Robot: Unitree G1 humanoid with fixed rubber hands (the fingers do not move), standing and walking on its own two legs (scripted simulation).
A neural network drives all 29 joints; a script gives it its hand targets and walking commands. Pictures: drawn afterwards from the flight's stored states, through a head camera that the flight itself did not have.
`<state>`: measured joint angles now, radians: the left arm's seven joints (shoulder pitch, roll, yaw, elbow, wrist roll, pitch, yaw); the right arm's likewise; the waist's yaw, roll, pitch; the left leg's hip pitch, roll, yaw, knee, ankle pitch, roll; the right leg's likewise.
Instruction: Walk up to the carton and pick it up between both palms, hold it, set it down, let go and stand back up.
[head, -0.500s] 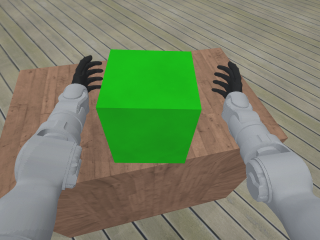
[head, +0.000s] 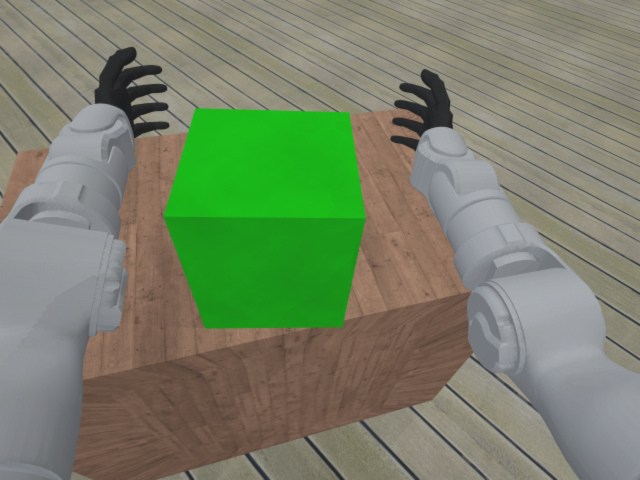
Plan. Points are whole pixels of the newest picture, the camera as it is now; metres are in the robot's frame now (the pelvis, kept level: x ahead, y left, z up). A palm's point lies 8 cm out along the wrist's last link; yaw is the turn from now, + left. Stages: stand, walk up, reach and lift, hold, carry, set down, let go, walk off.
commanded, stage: set down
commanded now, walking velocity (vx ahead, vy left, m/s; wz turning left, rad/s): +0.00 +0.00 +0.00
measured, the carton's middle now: (274, 225) +0.46 -0.02 +0.04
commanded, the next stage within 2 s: none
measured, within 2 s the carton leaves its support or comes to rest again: neither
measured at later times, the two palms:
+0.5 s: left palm (95, 132) +0.49 +0.17 +0.20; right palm (432, 152) +0.40 -0.20 +0.19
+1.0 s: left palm (77, 194) +0.43 +0.20 +0.17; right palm (432, 204) +0.36 -0.19 +0.15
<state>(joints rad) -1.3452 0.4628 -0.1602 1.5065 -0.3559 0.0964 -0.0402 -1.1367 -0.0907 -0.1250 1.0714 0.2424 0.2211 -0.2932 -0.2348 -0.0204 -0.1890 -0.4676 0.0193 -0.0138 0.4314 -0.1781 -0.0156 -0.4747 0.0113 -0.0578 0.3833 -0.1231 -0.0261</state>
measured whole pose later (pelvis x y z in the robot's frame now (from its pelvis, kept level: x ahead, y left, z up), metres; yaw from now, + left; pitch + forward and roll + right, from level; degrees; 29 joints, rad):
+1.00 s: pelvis -0.01 +0.03 +0.01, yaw -2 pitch -1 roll -1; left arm -0.88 0.41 -0.02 0.88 -0.22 0.35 -0.08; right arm -0.71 -0.12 -0.12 0.66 0.26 0.33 -0.26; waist -0.12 -0.04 -0.02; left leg -0.19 0.00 0.02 0.42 -0.21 0.03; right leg -0.18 0.00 -0.02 0.31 -0.11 0.02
